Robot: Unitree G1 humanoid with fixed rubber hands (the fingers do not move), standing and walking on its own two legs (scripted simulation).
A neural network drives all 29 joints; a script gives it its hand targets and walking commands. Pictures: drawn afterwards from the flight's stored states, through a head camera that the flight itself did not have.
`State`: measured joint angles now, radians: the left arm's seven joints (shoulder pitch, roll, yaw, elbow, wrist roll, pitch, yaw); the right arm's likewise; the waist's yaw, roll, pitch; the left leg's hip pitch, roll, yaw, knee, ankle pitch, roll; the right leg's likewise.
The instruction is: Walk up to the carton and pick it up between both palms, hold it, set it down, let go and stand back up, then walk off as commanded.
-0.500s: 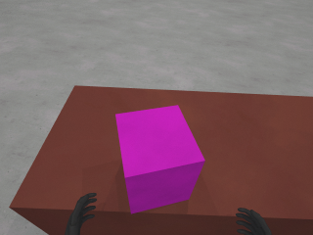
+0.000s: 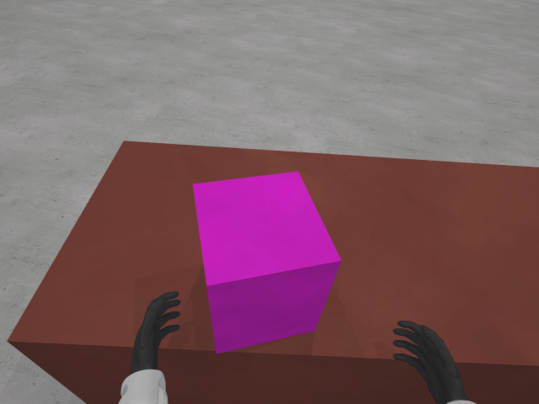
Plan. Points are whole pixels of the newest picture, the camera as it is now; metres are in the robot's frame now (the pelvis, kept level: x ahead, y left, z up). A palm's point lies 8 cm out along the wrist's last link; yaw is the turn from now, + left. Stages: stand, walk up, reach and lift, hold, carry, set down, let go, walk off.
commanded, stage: reach and lift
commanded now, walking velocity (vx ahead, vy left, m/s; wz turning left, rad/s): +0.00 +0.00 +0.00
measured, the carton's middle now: (257, 262) +0.40 +0.04 -0.05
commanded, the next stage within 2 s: none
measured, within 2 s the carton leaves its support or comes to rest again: neither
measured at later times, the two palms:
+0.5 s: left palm (139, 317) +0.24 +0.20 +0.02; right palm (429, 319) +0.28 -0.23 +0.01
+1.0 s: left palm (141, 277) +0.28 +0.21 +0.05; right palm (418, 267) +0.35 -0.21 +0.05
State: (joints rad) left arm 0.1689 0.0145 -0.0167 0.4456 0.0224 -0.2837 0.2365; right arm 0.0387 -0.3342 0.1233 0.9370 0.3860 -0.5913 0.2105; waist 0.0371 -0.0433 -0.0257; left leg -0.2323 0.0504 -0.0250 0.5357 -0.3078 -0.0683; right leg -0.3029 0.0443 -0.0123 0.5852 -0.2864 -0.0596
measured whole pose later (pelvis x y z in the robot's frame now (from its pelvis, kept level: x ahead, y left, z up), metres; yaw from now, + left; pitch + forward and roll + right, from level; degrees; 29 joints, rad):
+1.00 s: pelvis +0.01 +0.02 +0.02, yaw -2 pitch +3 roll +0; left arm -0.08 -0.01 0.05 0.23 0.00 0.11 0.23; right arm -0.33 -0.42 0.11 0.82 0.39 -0.27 0.16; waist 0.11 -0.01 -0.02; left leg -0.17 0.06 0.02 0.33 -0.21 -0.05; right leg -0.24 0.06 0.04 0.34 -0.16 -0.04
